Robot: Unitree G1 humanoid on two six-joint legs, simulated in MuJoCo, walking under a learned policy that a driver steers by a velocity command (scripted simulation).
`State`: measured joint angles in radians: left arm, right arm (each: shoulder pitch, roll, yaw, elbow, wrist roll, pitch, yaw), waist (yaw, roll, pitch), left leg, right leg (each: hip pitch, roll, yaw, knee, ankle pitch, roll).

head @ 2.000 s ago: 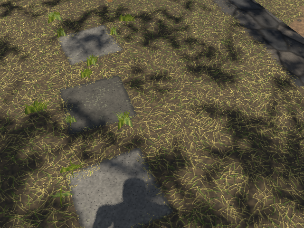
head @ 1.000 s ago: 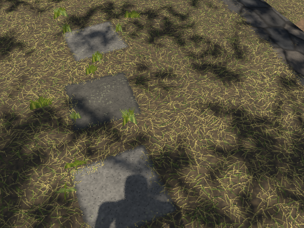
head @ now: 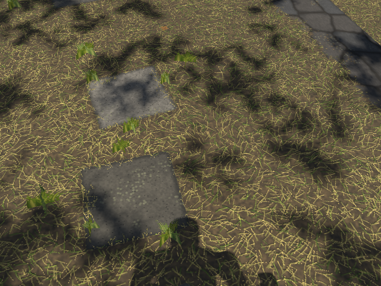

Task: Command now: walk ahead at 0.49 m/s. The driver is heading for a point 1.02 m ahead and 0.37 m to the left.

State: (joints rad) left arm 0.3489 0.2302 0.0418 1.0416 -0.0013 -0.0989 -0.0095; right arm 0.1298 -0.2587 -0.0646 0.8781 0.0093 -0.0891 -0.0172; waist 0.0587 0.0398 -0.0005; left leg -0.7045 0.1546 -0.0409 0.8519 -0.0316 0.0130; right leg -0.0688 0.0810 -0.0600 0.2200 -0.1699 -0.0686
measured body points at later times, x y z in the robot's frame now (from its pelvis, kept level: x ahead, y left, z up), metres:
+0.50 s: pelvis +0.29 +0.08 +0.00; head +0.31 +0.08 +0.45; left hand +0.43 +0.34 -0.12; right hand +0.30 -0.19 -0.13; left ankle +0.28 +0.15 -0.75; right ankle +0.40 -0.11 -0.68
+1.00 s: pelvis +0.56 +0.02 +0.00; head +0.58 +0.02 +0.45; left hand +0.54 +0.31 -0.13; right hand +0.74 -0.22 -0.12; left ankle +0.57 +0.20 -0.67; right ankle +0.58 -0.08 -0.75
